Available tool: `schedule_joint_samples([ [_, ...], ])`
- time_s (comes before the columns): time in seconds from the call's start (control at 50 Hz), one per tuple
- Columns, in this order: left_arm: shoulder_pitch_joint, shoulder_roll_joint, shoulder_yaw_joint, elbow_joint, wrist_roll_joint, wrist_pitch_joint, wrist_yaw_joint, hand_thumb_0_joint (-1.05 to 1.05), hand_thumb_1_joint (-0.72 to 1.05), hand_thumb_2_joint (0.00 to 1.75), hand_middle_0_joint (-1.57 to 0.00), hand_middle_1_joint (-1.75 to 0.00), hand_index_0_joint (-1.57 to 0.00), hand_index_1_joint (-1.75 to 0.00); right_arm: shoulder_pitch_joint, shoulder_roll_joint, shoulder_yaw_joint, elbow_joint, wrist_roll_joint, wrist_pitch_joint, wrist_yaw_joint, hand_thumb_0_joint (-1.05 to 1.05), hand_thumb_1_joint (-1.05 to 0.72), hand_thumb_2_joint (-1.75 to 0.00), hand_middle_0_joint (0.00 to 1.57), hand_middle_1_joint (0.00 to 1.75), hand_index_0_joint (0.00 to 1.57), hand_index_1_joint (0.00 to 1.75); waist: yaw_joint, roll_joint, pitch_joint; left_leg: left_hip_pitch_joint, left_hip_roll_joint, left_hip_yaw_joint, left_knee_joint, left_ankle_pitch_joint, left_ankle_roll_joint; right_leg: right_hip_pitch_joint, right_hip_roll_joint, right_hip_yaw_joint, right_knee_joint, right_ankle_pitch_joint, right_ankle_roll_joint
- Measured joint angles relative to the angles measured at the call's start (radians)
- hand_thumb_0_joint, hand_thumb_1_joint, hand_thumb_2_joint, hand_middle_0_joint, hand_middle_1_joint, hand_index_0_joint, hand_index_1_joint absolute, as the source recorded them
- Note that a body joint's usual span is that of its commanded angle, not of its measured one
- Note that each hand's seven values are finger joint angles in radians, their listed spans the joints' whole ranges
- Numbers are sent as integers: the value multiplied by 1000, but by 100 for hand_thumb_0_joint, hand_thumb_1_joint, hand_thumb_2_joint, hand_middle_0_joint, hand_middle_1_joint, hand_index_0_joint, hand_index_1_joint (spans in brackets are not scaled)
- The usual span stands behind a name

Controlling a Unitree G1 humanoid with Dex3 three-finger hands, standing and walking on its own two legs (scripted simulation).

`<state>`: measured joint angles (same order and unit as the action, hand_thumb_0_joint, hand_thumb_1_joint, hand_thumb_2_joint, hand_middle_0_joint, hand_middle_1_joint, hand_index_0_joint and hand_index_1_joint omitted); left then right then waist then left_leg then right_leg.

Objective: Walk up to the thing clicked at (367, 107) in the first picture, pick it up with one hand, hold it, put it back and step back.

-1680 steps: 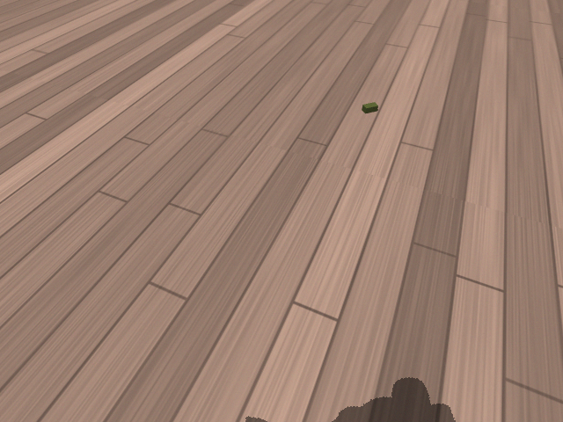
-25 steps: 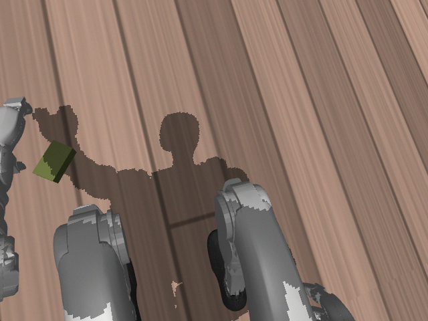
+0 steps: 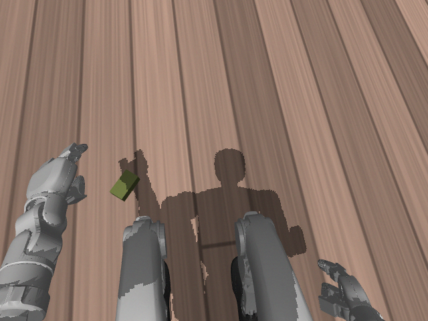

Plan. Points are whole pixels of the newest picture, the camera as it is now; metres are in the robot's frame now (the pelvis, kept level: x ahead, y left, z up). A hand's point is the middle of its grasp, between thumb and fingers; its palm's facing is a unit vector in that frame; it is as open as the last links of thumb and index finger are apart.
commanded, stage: home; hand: left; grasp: from above
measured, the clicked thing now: (125, 185) +0.46 +0.25 -0.45
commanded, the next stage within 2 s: none
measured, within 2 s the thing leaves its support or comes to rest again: neither
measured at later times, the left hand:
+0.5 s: hand (36, 242) +0.26 +0.21 +0.10, palm faces +0.06 -0.95 -0.31, open 7.4 cm
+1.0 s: hand out of the picture +0.23 +0.20 +0.20, palm faces +0.17 -0.97 -0.20, open 7.5 cm
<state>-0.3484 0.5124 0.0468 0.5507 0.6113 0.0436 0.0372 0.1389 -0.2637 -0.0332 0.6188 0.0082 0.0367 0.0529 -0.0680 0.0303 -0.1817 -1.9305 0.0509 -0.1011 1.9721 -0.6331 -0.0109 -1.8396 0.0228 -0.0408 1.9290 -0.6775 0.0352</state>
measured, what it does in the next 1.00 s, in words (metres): rises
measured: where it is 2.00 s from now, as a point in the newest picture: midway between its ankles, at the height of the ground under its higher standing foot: (204, 307)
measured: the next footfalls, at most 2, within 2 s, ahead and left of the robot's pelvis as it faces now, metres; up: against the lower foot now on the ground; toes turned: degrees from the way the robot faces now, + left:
none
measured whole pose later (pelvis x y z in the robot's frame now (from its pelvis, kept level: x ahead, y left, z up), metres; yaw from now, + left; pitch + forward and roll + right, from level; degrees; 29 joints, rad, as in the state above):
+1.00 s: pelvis +0.09 +0.01 +0.25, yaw +7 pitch +11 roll -3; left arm 0.51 0.22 0.04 -0.13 -0.06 0.46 0.02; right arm 0.27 -0.22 0.02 0.51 0.01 -0.22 -0.18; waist -0.04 0.04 -0.17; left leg -0.72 0.03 -0.06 1.01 -0.48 -0.01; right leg -0.63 -0.01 -0.05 0.95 -0.51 0.03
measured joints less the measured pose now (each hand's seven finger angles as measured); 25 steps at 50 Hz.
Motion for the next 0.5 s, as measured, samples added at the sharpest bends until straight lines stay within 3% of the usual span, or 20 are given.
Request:
schedule_joint_samples([
  [0.14,193,-70,-19,-178,-182,95,-3,0,85,89,-22,-32,-21,-32,-55,14,9,-36,20,-53,-51,1,-91,-90,20,30,20,30,19,-6,-8,205,-6,10,-174,24,-3,205,-13,-2,-172,23,-5],
  [0.34,419,-165,-26,-346,-438,227,24,1,89,90,-21,-30,-21,-31,-59,51,44,-62,33,-124,-108,1,-91,-90,20,30,21,30,17,-2,-11,523,-8,22,-423,50,-5,522,-22,-5,-425,53,-11],
  [0.5,586,-229,-13,-472,-586,328,42,1,90,89,-21,-30,-21,-30,33,70,74,-74,32,-158,-165,1,-91,-90,21,30,21,30,4,2,4,796,-7,30,-649,88,-5,797,-24,-9,-663,101,-12],
])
